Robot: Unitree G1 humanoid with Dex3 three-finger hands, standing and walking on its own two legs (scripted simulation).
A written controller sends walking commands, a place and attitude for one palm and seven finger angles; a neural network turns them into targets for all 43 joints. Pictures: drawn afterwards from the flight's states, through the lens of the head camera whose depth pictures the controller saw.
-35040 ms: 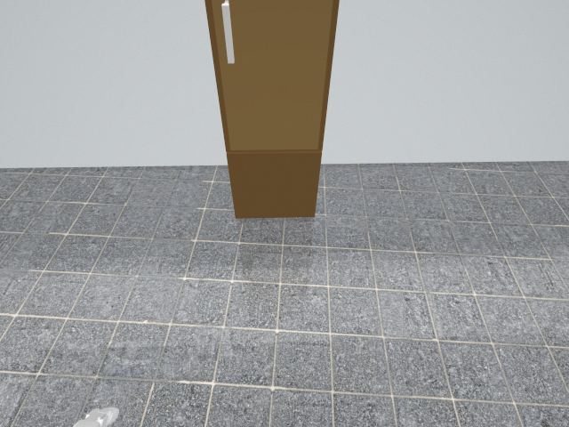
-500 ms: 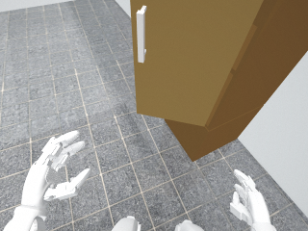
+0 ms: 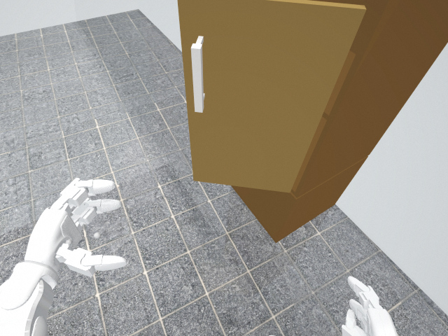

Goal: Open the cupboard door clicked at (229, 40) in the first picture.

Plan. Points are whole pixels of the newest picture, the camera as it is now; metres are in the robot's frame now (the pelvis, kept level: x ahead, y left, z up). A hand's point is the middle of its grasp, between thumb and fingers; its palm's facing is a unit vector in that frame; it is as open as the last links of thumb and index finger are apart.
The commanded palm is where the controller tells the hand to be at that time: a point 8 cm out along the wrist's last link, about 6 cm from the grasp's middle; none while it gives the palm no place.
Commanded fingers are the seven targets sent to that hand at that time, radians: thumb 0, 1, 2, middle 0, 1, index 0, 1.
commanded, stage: raise the hand with hooked fingers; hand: left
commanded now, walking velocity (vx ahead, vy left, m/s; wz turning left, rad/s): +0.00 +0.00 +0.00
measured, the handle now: (199, 76) +0.61 +0.10 +0.13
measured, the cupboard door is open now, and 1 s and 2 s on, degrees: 50 50 50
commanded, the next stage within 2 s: move the hooked fingers beside the handle in 1.00 s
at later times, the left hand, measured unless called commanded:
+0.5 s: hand (57, 178) +0.30 +0.27 +0.14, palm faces +0.01 -1.00 -0.06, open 13.9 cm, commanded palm +0.27 +0.31 +0.14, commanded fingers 0.00 -0.50 0.30 -0.30 -1.20 -0.30 -1.20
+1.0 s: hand (78, 180) +0.31 +0.24 +0.14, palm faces -0.02 -1.00 -0.05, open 14.0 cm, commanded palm +0.27 +0.29 +0.14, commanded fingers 0.00 -0.50 0.30 -0.30 -1.20 -0.30 -1.20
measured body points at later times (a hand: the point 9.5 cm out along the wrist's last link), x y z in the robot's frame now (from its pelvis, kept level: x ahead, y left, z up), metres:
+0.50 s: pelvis +0.01 -0.01 +0.02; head +0.03 -0.01 +0.47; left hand +0.30 +0.32 +0.15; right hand +0.18 -0.24 -0.06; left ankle -0.01 +0.07 -0.70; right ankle +0.03 -0.12 -0.70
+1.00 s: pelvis +0.01 -0.03 +0.02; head +0.03 -0.03 +0.47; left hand +0.30 +0.30 +0.14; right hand +0.18 -0.27 -0.05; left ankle -0.01 +0.07 -0.70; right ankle +0.03 -0.13 -0.70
